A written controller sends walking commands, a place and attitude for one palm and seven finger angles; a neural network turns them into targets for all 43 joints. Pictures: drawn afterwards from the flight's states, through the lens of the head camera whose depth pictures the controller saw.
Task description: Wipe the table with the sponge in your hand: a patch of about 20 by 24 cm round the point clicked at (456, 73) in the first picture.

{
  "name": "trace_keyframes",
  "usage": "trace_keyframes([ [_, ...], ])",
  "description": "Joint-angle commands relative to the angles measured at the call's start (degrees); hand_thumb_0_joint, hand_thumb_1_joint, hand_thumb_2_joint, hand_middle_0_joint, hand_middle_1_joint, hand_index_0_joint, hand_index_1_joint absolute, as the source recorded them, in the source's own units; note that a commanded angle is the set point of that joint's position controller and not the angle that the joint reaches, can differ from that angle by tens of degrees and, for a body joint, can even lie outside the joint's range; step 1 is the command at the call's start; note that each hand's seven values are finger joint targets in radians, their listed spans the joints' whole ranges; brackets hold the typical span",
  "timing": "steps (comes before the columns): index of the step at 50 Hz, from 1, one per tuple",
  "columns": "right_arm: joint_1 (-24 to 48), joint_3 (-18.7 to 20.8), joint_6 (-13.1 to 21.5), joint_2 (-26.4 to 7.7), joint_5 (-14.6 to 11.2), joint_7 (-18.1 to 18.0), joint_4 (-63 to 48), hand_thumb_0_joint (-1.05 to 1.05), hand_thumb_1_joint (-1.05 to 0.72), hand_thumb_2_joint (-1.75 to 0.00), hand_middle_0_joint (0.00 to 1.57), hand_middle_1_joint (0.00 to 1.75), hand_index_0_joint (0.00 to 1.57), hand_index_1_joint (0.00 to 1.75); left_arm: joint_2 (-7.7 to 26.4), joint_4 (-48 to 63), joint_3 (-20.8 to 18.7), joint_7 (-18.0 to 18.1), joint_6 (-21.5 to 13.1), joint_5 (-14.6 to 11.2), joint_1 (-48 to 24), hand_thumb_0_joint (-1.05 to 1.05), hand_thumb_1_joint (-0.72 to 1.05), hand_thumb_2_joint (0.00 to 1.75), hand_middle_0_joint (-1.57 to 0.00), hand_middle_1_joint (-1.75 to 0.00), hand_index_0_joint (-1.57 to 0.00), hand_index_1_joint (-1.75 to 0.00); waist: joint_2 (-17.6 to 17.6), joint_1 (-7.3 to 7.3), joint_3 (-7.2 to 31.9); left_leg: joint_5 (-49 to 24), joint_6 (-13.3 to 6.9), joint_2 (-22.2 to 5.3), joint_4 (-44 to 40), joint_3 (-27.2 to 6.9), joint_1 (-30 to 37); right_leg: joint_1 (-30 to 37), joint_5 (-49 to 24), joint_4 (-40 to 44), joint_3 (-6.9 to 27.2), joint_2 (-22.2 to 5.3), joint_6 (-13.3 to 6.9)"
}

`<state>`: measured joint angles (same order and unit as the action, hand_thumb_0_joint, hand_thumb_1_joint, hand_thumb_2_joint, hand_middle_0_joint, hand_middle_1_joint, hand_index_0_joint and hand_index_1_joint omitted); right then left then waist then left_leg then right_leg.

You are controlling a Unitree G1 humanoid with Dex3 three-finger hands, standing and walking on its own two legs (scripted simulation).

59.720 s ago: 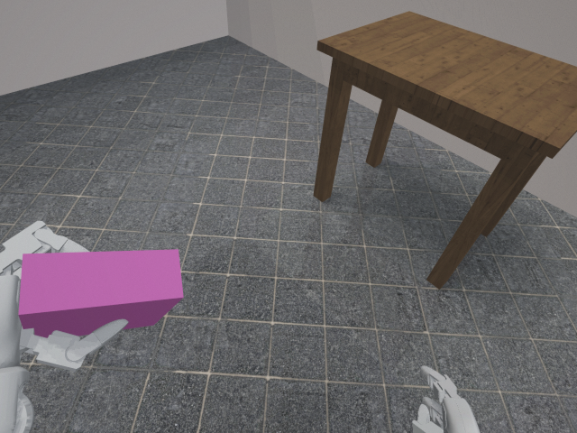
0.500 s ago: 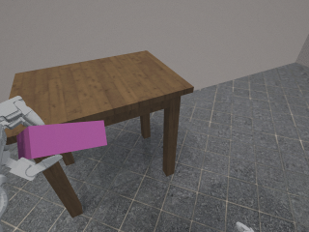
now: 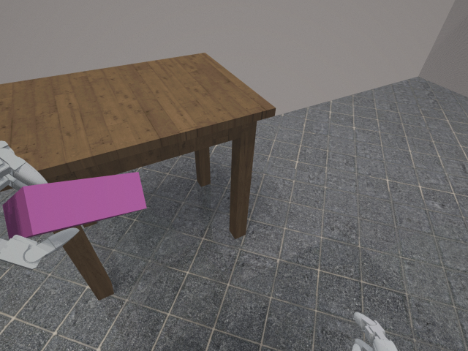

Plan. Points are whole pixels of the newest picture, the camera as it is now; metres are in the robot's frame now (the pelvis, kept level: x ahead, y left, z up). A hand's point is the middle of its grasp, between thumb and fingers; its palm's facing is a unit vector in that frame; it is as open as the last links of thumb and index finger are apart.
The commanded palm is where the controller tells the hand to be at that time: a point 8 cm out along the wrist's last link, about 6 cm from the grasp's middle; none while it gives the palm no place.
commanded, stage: stop stepping back and stand still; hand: left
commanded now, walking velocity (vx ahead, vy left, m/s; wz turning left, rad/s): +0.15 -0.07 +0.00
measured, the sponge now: (91, 203) +0.27 +0.21 +0.18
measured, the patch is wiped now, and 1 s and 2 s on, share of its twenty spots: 0.95 0.95 0.95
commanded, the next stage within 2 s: stand and wait in 1.40 s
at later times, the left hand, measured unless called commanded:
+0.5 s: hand (77, 194) +0.27 +0.22 +0.21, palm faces +0.45 -0.81 -0.39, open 9.2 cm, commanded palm +0.20 +0.25 +0.21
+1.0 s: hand (71, 212) +0.25 +0.23 +0.19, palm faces +0.39 -0.85 -0.36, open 9.1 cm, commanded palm +0.20 +0.27 +0.21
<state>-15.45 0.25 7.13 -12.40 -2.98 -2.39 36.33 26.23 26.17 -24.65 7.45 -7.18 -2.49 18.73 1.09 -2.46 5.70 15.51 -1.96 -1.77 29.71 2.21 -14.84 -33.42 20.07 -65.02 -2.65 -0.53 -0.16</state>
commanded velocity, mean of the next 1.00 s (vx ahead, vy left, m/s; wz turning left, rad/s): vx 0.00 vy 0.00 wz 0.00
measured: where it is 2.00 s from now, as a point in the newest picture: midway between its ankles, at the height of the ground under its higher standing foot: outside the picture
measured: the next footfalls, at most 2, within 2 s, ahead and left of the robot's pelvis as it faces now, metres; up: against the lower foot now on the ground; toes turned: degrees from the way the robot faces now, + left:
right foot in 0.14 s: +0.07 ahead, -0.14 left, +0.00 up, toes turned -2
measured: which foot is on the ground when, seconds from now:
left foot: down 0.00-1.00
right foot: up 0.00-0.12, down 0.14-1.00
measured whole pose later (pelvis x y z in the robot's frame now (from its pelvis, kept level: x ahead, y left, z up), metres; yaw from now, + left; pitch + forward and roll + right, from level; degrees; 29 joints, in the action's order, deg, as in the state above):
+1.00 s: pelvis +0.03 -0.01 +0.00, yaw -1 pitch -1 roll -1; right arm -9.6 -1.5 1.0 -11.9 -1.3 -3.4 33.3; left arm 21.2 29.6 -19.0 8.4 -5.0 -3.8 24.9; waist 1.9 0.2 1.7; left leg 15.0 -0.4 -1.0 28.9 -0.2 -13.3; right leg -10.4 13.3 -24.4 -1.5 0.1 0.7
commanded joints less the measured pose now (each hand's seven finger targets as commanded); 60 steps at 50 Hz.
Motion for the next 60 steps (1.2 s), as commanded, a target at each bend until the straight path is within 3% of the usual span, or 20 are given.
trace_keyframes([
  [1,6.3,1.8,1.1,-7.0,0.0,-0.5,-10.6,0.00,-0.90,-0.90,0.20,0.30,0.20,0.30,3.6,10.9,-0.8,-0.6,-2.3,-1.9,1.5,0.00,0.10,1.30,-1.20,-1.60,-1.20,-1.60,7.3,1.03,-5.2,13.6,-6.8,-12.7,-14.9,-12.8,-4.3,5.1,0.9,19.7,-1.5,-1.1,0.4],
  [5,9.2,1.1,0.8,-7.5,1.5,-1.1,-11.4,0.00,-0.90,-0.90,0.20,0.30,0.20,0.30,5.5,20.0,-1.1,0.6,-2.3,-1.0,-1.7,0.00,0.10,1.30,-1.20,-1.60,-1.20,-1.60,8.8,2.47,-0.2,18.0,-4.0,-8.1,-4.3,-7.5,-11.5,26.5,-0.9,38.6,-4.7,1.3,-0.6],
  [6,8.6,1.3,0.6,-7.0,1.9,-1.0,-10.7,0.00,-0.90,-0.90,0.20,0.30,0.20,0.30,7.3,20.1,-2.6,1.1,-2.5,-0.6,-0.7,0.00,0.10,1.30,-1.20,-1.60,-1.20,-1.60,0.4,2.94,1.4,14.7,-3.0,-5.0,7.8,-3.8,-15.2,31.4,-3.4,42.0,1.9,-3.5,-3.3],
  [7,9.3,1.7,0.3,-6.1,1.7,-0.8,-10.5,0.00,-0.90,-0.90,0.20,0.30,0.20,0.30,8.9,22.0,-3.0,1.3,-2.4,-0.4,-2.3,0.00,0.10,1.30,-1.20,-1.60,-1.20,-1.60,-12.6,2.88,1.6,13.7,-0.7,0.0,22.9,-0.3,-21.7,32.5,-1.0,48.7,19.4,-14.3,-7.9],
  [8,10.3,1.9,0.6,-5.9,1.3,-0.9,-10.5,0.00,-0.90,-0.90,0.20,0.30,0.20,0.30,11.5,24.7,-4.9,1.6,-2.9,-0.9,-5.8,0.00,0.10,1.30,-1.20,-1.60,-1.20,-1.60,-15.7,2.81,0.6,12.6,0.4,1.2,33.8,-2.0,-23.2,30.3,-9.3,52.0,28.5,-21.5,-11.4],
  [9,10.4,2.0,1.0,-6.0,1.4,-0.6,-9.5,0.00,-0.90,-0.90,0.20,0.30,0.20,0.30,12.2,25.8,-5.8,1.7,-3.8,-0.7,-7.9,0.00,0.10,1.30,-1.20,-1.60,-1.20,-1.60,-9.2,2.25,1.9,11.0,0.8,-0.8,35.8,-5.1,-19.4,26.0,-8.0,52.2,25.1,-22.4,-12.3],
  [11,9.5,2.6,0.5,-6.3,1.1,-0.6,-9.0,0.00,-0.90,-0.90,0.20,0.30,0.20,0.30,12.0,27.6,-7.5,2.2,-3.5,-1.7,-4.5,0.00,0.10,1.30,-1.20,-1.60,-1.20,-1.60,-6.7,1.73,1.3,10.3,0.0,-4.0,23.6,-7.7,-11.2,20.2,-7.4,47.4,20.0,-20.6,-12.0],
  [14,10.5,1.7,-1.3,-5.2,1.5,-1.9,-9.0,0.00,-0.90,-0.90,0.20,0.30,0.20,0.30,7.9,25.3,-5.6,3.1,-2.9,-2.2,0.9,0.00,0.10,1.30,-1.20,-1.60,-1.20,-1.60,4.3,0.29,1.2,0.3,0.3,-1.5,-1.3,-3.6,5.8,13.2,-0.8,35.4,5.1,-9.6,-5.6],
  [16,11.4,1.7,-1.3,-7.2,1.6,-2.1,-10.1,0.00,-0.90,-0.90,0.20,0.30,0.20,0.30,7.0,23.8,-5.7,4.0,-3.6,-2.5,0.8,0.00,0.10,1.30,-1.20,-1.60,-1.20,-1.60,20.0,2.19,-0.5,5.1,-4.7,-12.7,-13.4,-23.6,4.7,8.4,6.6,23.4,-0.4,0.9,-0.2],
  [17,10.9,1.6,-0.9,-6.3,1.5,-2.0,-9.9,0.00,-0.90,-0.90,0.20,0.30,0.20,0.30,7.0,21.4,-5.6,4.1,-3.3,-2.3,-0.3,0.00,0.10,1.30,-1.20,-1.60,-1.20,-1.60,15.7,1.96,-1.3,2.9,-6.3,-13.4,-14.8,-24.5,2.0,9.4,8.2,20.3,1.8,1.7,0.3],
  [18,9.8,1.7,-0.4,-6.4,1.2,-1.8,-9.5,0.00,-0.90,-0.90,0.20,0.30,0.20,0.30,6.1,16.3,-5.7,3.9,-2.8,-2.4,1.4,0.00,0.10,1.30,-1.20,-1.60,-1.20,-1.60,9.2,2.49,-0.6,-6.2,-4.8,-11.0,-11.2,-19.4,3.6,10.9,7.2,24.7,1.0,1.4,0.6],
  [20,10.0,1.4,0.0,-6.4,1.2,-1.7,-8.9,0.00,-0.90,-0.90,0.20,0.30,0.20,0.30,7.2,15.0,-5.8,3.2,-2.1,-2.1,0.7,0.00,0.10,1.30,-1.20,-1.60,-1.20,-1.60,9.0,2.35,-0.4,-19.5,-3.7,-9.4,-4.9,-14.8,2.8,16.9,-2.3,35.6,1.2,0.4,1.0],
  [22,10.8,1.5,-0.6,-5.9,1.1,-1.1,-9.3,0.00,-0.90,-0.90,0.20,0.30,0.20,0.30,6.0,13.7,-3.9,2.2,-2.3,-1.5,0.5,0.00,0.10,1.30,-1.20,-1.60,-1.20,-1.60,-0.2,2.04,1.2,-18.1,-0.8,-4.9,3.4,-7.9,-2.5,26.7,-23.0,42.6,7.5,-4.1,-1.1],
  [24,11.0,2.1,-0.8,-5.9,0.6,-0.5,-10.1,0.00,-0.90,-0.90,0.20,0.30,0.20,0.30,4.1,13.0,-1.4,1.6,-2.0,-2.1,2.8,0.00,0.10,1.30,-1.20,-1.60,-1.20,-1.60,-9.4,0.92,0.1,-7.6,1.5,-0.9,8.6,-4.9,-5.6,26.4,-29.7,44.4,15.2,-11.8,-4.6],
  [26,10.6,2.0,-1.2,-6.0,0.9,-0.5,-10.2,0.00,-0.90,-0.90,0.20,0.30,0.20,0.30,5.7,16.3,-2.4,1.7,-2.7,-2.3,3.2,0.00,0.10,1.30,-1.20,-1.60,-1.20,-1.60,-7.0,1.24,1.7,-6.1,1.4,-1.0,5.9,-4.1,-4.9,29.0,-35.7,42.8,14.0,-12.5,-5.4],
  [29,11.7,1.7,-1.5,-6.3,1.4,-1.1,-11.1,0.00,-0.90,-0.90,0.20,0.30,0.20,0.30,7.6,21.9,-4.0,2.1,-3.6,-2.0,3.5,0.00,0.10,1.30,-1.20,-1.60,-1.20,-1.60,3.2,2.03,3.6,-20.6,0.3,-3.1,-2.0,-6.0,2.9,27.5,-30.4,39.3,7.7,-7.0,-1.9],
  [34,11.5,1.9,-2.5,-6.5,1.2,-1.6,-12.0,0.00,-0.90,-0.90,0.20,0.30,0.20,0.30,8.9,22.8,-5.8,2.9,-3.3,-2.1,4.0,0.00,0.10,1.30,-1.20,-1.60,-1.20,-1.60,4.3,2.43,6.5,-33.9,0.1,-4.7,-0.4,-7.1,9.3,27.0,-32.7,38.2,4.9,-3.6,-0.7],
  [45,12.2,1.3,-3.3,-6.6,1.3,-1.6,-12.1,0.00,-0.90,-0.90,0.20,0.30,0.20,0.30,4.2,15.7,-0.6,2.0,-2.0,-2.0,1.4,0.00,0.10,1.30,-1.20,-1.60,-1.20,-1.60,2.1,2.51,2.3,-17.8,0.4,-4.5,-4.7,-7.6,3.6,25.6,-20.9,42.2,5.6,-3.1,-0.4],
  [54,13.3,0.8,-2.7,-6.5,2.0,-2.2,-12.1,0.00,-0.90,-0.90,0.20,0.30,0.20,0.30,7.3,18.5,-3.0,3.0,-2.9,-1.7,-0.7,0.00,0.10,1.30,-1.20,-1.60,-1.20,-1.60,4.4,3.13,-0.1,-3.6,0.3,-3.3,-8.6,-8.3,0.0,23.9,-10.9,45.5,6.1,-2.7,-0.8],
  [60,12.5,0.7,-2.2,-6.2,1.9,-2.3,-11.4,0.00,-0.90,-0.90,0.20,0.30,0.20,0.30,4.8,15.2,-1.4,2.9,-2.9,-1.6,0.2,0.00,0.10,1.30,-1.20,-1.60,-1.20,-1.60,2.6,2.87,-0.2,-0.4,0.4,-3.3,-9.3,-8.2,-0.2,23.1,-7.4,46.5,6.0,-2.4,-0.5],
])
